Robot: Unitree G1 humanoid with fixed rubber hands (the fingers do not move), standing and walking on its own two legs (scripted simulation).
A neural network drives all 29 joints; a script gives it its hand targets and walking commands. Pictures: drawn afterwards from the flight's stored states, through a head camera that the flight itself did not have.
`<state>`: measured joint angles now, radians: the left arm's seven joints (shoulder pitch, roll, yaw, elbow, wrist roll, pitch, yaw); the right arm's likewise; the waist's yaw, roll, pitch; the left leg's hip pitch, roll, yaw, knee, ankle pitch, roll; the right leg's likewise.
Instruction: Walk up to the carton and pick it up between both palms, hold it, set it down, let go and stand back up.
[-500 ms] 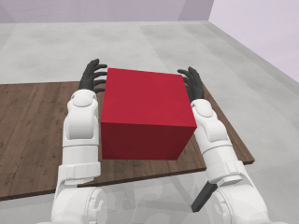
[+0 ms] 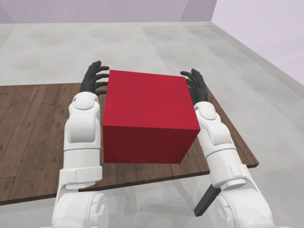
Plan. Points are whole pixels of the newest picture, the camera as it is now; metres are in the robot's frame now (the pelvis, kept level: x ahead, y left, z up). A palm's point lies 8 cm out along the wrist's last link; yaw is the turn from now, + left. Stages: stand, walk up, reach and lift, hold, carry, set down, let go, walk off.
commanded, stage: hold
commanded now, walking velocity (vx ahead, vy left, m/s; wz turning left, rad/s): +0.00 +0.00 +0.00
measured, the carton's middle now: (146, 118) +0.31 +0.01 +0.16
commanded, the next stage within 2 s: set down in 0.28 s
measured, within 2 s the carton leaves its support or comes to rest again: neither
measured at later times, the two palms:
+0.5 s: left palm (88, 90) +0.35 +0.14 +0.21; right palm (201, 96) +0.35 -0.13 +0.20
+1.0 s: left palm (94, 101) +0.38 +0.14 +0.15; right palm (193, 109) +0.37 -0.13 +0.13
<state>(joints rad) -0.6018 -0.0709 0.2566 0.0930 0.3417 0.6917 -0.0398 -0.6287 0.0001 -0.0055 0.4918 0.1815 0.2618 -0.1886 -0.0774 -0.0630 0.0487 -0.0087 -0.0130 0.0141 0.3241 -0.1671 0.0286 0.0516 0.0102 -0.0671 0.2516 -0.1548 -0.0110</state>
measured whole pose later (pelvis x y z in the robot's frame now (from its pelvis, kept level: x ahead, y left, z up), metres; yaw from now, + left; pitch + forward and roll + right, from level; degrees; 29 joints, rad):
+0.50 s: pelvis +0.00 +0.00 +0.00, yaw +0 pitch -10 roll -1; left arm -0.59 -0.09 0.27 0.08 0.37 0.60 -0.06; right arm -0.62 0.00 -0.01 0.49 0.14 0.17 -0.17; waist -0.08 -0.06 0.04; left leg 0.01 -0.02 0.01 0.31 -0.16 0.03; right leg 0.07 0.01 -0.07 0.25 -0.15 -0.01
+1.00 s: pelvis +0.01 -0.01 +0.00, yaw +0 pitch -7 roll -1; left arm -0.55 -0.11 0.24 0.22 0.38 0.37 -0.04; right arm -0.55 0.04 -0.09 0.67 0.01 -0.17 -0.15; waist -0.01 -0.08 0.10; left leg -0.01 0.00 0.02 0.30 -0.17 0.02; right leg 0.05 0.01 -0.08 0.23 -0.16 -0.02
